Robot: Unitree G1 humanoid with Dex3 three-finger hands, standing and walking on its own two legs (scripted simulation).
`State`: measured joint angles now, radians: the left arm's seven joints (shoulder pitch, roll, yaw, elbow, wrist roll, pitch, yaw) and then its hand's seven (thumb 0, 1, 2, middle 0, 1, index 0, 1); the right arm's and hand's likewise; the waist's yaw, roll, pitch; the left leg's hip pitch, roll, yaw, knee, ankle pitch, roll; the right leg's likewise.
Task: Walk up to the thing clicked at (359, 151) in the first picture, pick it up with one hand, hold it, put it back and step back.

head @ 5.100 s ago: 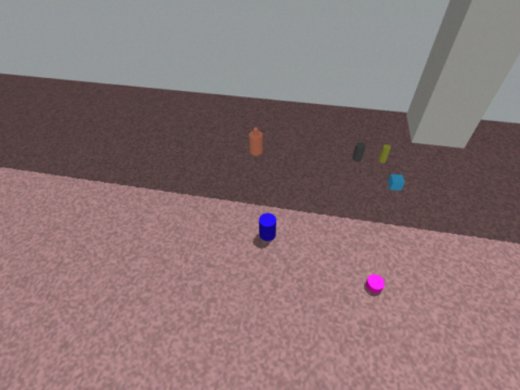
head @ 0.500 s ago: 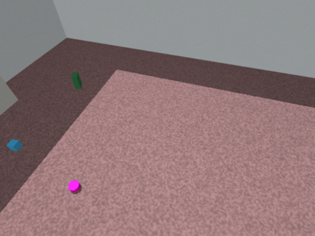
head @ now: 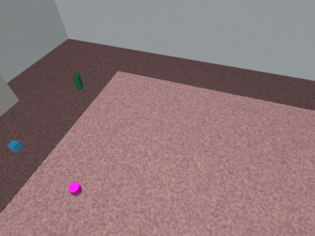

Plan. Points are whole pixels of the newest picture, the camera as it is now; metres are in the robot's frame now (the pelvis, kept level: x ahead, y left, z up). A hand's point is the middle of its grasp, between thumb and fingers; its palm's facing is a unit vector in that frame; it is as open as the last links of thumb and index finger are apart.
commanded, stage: stand
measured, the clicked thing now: out of the picture +0.76 +1.35 -0.73
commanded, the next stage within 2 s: walk up in 1.14 s
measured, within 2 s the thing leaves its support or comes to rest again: neither
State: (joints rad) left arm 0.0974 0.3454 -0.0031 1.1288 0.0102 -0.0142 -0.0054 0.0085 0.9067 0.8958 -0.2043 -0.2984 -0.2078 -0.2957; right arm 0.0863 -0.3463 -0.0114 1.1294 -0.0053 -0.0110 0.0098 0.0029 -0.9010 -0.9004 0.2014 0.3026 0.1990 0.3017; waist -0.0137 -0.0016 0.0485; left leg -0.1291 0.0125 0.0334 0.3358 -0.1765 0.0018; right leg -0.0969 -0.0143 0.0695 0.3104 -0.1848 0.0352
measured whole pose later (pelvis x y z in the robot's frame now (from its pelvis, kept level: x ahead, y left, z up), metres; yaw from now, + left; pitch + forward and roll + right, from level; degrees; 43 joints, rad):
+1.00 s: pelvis +0.01 +0.00 +0.00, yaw +0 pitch -2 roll +0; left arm 0.12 0.35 0.00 1.12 0.01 -0.01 0.00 0.01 0.91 0.90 -0.20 -0.30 -0.21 -0.30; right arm 0.11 -0.35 -0.01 1.12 -0.01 -0.01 0.01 0.00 -0.90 -0.90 0.20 0.30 0.20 0.30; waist -0.01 0.00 0.05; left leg -0.12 0.01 0.03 0.34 -0.18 0.00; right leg -0.09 -0.02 0.06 0.31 -0.19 0.04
